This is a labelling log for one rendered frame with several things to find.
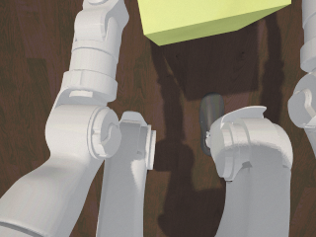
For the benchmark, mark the robot right foot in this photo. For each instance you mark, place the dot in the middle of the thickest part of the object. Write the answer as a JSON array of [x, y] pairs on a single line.
[[211, 108]]

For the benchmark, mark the right robot shin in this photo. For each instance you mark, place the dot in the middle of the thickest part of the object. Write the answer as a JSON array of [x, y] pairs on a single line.
[[251, 112]]

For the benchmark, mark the left robot upper arm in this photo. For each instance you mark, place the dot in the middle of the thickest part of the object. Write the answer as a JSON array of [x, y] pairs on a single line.
[[47, 202]]

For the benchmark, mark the right robot forearm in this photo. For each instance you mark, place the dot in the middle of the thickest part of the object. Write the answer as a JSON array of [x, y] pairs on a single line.
[[308, 50]]

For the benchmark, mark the right robot upper arm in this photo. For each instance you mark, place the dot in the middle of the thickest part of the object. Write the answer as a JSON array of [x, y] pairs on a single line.
[[302, 106]]

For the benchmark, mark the left robot forearm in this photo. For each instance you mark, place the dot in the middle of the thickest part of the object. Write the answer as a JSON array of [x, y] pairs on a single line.
[[91, 79]]

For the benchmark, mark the carton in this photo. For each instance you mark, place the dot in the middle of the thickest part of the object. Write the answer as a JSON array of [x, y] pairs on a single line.
[[170, 21]]

